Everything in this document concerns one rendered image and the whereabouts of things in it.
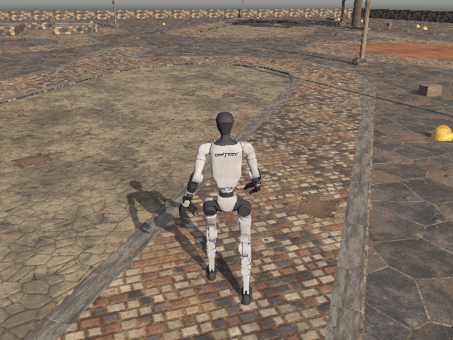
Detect right robot hand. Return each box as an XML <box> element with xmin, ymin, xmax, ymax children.
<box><xmin>244</xmin><ymin>182</ymin><xmax>261</xmax><ymax>194</ymax></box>

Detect robot right shin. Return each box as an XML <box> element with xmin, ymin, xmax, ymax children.
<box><xmin>241</xmin><ymin>244</ymin><xmax>251</xmax><ymax>295</ymax></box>

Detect robot torso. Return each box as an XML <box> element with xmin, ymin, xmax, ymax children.
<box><xmin>210</xmin><ymin>139</ymin><xmax>242</xmax><ymax>213</ymax></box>

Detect left robot hand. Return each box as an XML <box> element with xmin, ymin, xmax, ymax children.
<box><xmin>179</xmin><ymin>204</ymin><xmax>195</xmax><ymax>225</ymax></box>

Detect left robot upper arm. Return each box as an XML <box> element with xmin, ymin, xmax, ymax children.
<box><xmin>192</xmin><ymin>143</ymin><xmax>211</xmax><ymax>183</ymax></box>

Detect robot right forearm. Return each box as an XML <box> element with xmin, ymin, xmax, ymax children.
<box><xmin>252</xmin><ymin>168</ymin><xmax>261</xmax><ymax>187</ymax></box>

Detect robot left forearm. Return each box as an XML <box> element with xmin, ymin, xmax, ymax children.
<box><xmin>181</xmin><ymin>172</ymin><xmax>198</xmax><ymax>207</ymax></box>

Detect right robot upper arm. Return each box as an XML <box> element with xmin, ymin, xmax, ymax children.
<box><xmin>240</xmin><ymin>142</ymin><xmax>260</xmax><ymax>179</ymax></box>

